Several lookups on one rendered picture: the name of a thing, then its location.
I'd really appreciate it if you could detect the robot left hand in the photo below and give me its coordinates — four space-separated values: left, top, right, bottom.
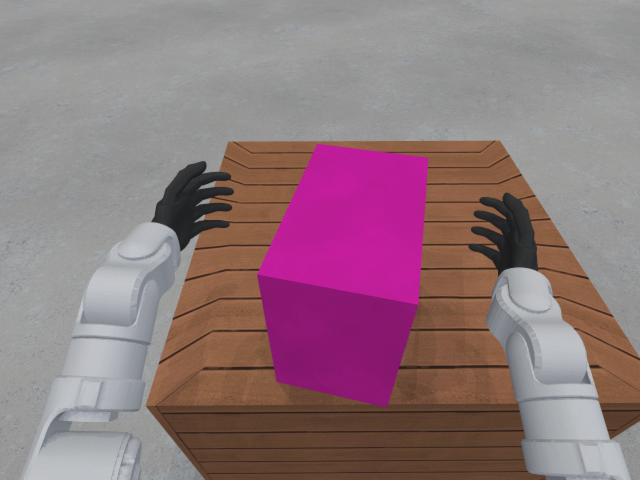
151 161 234 251

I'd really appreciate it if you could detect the pedestal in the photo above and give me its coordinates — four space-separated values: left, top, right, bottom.
146 141 640 480

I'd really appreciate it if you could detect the robot left upper arm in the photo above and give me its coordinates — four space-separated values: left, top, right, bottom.
28 430 142 480

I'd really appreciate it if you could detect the robot right hand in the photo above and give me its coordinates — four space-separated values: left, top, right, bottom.
468 193 538 277

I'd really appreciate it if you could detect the left robot forearm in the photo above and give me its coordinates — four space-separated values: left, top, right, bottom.
19 222 181 480

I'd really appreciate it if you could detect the carton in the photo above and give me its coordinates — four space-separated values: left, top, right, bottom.
257 144 428 408

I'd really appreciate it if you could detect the right robot forearm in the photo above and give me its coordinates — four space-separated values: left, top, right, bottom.
486 267 631 480

